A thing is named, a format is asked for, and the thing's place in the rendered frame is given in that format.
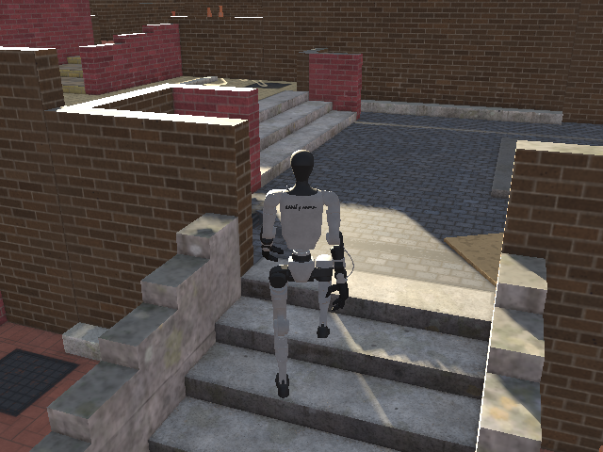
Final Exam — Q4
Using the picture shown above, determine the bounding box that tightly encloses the left robot thigh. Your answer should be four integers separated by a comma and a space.
269, 265, 289, 336

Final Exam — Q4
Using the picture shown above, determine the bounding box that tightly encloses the robot right upper arm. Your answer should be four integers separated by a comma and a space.
321, 190, 341, 245

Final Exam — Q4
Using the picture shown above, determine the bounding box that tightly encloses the right robot forearm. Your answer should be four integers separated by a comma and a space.
330, 232, 348, 283

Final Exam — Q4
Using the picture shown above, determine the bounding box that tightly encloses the left robot hand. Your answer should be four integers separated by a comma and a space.
262, 245, 284, 262

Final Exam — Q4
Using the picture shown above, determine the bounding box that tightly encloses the right robot hand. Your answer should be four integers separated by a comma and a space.
325, 282, 349, 311

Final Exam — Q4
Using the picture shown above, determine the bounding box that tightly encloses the robot left upper arm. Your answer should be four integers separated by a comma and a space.
262, 189, 283, 239

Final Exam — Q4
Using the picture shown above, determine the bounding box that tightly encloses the robot head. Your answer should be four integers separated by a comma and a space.
285, 150, 318, 196

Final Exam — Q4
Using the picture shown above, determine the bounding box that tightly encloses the left robot forearm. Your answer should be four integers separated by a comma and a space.
260, 226, 273, 251

